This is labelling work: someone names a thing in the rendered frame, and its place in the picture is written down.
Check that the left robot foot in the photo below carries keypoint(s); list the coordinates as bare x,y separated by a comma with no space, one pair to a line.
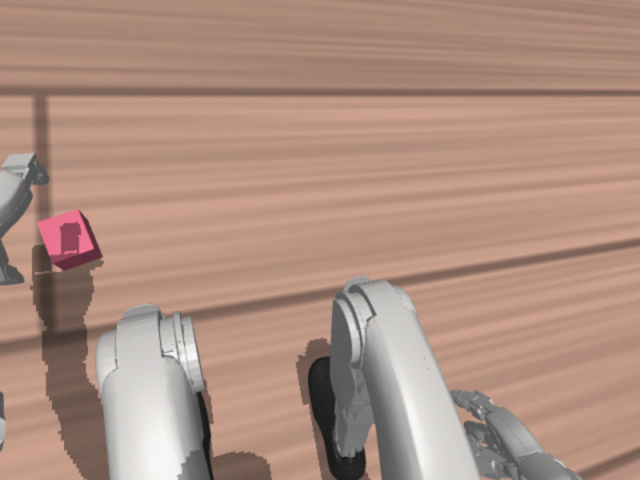
206,430

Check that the right robot foot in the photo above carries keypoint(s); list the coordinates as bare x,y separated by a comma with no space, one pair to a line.
323,405

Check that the right robot hand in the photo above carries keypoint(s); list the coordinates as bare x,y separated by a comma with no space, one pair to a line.
509,441

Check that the left robot hand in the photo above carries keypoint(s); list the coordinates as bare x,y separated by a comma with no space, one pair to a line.
18,173

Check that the right robot arm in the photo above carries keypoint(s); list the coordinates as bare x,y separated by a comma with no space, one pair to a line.
544,466

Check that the small box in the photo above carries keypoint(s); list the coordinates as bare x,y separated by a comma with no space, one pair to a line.
69,240

